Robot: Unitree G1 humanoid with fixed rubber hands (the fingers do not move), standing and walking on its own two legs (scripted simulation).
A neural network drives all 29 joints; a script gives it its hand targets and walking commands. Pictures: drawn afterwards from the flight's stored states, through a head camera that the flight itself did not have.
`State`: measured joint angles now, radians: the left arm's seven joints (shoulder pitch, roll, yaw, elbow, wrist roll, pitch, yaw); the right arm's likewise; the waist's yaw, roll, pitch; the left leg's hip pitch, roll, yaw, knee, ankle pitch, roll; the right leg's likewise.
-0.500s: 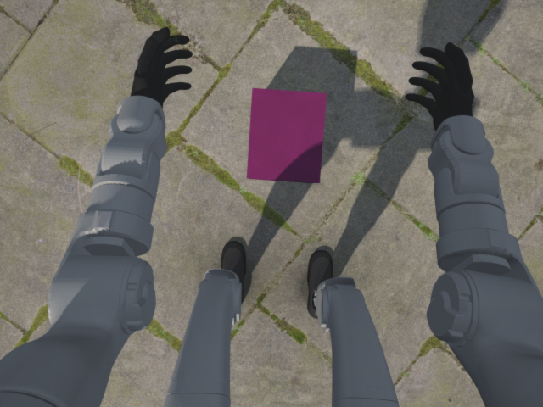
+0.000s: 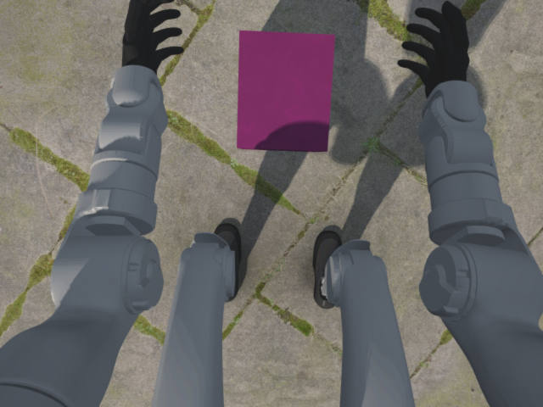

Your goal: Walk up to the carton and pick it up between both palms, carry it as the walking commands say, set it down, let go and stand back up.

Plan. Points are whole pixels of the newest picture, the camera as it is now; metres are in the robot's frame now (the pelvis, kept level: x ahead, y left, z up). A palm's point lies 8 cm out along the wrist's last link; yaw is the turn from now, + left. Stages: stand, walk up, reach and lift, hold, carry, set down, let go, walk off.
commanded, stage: reach and lift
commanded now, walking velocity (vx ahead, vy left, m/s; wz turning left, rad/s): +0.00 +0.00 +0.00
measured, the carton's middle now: (282, 99) +0.52 +0.01 -0.48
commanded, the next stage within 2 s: none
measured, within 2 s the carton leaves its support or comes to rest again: neither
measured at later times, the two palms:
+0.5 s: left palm (190, 92) +0.49 +0.18 -0.31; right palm (387, 104) +0.50 -0.15 -0.31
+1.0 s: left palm (199, 96) +0.50 +0.18 -0.39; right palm (372, 110) +0.50 -0.16 -0.39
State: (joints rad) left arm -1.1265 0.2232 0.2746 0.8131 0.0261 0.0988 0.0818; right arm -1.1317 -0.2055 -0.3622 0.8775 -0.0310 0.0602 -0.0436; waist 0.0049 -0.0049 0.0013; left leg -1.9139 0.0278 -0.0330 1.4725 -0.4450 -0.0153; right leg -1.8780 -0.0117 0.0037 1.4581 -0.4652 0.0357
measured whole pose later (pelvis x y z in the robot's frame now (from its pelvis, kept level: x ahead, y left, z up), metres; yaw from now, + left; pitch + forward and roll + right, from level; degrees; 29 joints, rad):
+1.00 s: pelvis -0.04 +0.00 -0.17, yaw +1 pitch +38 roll -3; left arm -1.56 0.34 0.16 1.10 -0.09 0.08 0.08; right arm -1.54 -0.33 -0.24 1.16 0.10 0.04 -0.09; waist 0.00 0.00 0.50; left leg -2.23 -0.01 -0.06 2.10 -0.53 -0.03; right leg -2.18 -0.01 0.02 2.10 -0.58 0.05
